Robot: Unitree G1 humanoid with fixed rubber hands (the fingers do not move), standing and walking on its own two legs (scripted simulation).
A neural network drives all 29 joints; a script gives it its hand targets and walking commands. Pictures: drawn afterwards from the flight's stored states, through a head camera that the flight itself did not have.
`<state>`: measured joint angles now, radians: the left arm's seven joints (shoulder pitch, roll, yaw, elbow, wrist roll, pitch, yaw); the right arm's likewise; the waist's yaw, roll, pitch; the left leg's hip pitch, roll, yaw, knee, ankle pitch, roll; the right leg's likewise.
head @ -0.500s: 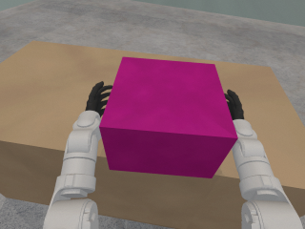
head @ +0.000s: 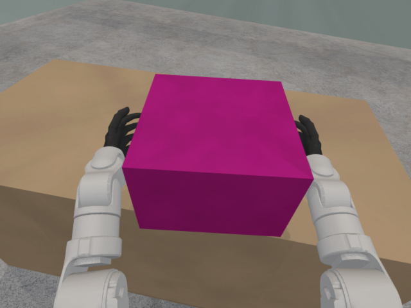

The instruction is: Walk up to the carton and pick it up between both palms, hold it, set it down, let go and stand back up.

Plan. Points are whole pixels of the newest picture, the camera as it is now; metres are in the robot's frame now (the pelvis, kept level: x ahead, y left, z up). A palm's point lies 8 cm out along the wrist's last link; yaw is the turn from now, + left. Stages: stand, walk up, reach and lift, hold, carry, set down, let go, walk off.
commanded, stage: reach and lift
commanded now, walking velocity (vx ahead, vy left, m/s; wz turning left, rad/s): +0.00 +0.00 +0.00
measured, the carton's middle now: (214, 150) +0.39 -0.01 +0.12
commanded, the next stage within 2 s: hold in 0.50 s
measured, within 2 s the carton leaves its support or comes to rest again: neither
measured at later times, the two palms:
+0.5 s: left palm (117, 139) +0.37 +0.18 +0.17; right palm (312, 153) +0.36 -0.19 +0.16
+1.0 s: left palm (114, 140) +0.35 +0.18 +0.18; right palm (313, 153) +0.35 -0.19 +0.16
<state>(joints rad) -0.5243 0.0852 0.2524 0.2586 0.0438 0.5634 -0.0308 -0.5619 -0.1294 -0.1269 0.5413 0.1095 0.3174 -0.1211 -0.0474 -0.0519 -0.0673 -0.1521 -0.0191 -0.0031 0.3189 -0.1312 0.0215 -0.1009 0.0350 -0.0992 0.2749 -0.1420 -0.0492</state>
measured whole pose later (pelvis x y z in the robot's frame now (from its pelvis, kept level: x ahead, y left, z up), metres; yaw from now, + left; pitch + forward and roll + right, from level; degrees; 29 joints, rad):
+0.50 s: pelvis +0.00 +0.01 +0.00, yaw -2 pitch -1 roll -1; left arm -0.56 0.08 0.22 0.19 0.04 0.69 0.02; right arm -0.58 -0.17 -0.11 0.52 0.17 0.39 -0.11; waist -0.03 -0.04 -0.10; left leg -0.18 -0.02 0.03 0.33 -0.14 0.03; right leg -0.14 0.04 -0.06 0.28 -0.13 -0.04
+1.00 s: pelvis +0.01 +0.01 +0.00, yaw -2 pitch -3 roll -1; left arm -0.49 0.06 0.25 0.03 0.08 0.76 -0.02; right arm -0.53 -0.18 -0.07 0.38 0.20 0.46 -0.14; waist -0.04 -0.02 -0.06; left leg -0.13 -0.01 0.02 0.34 -0.16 0.03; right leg -0.08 0.04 -0.07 0.28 -0.15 -0.04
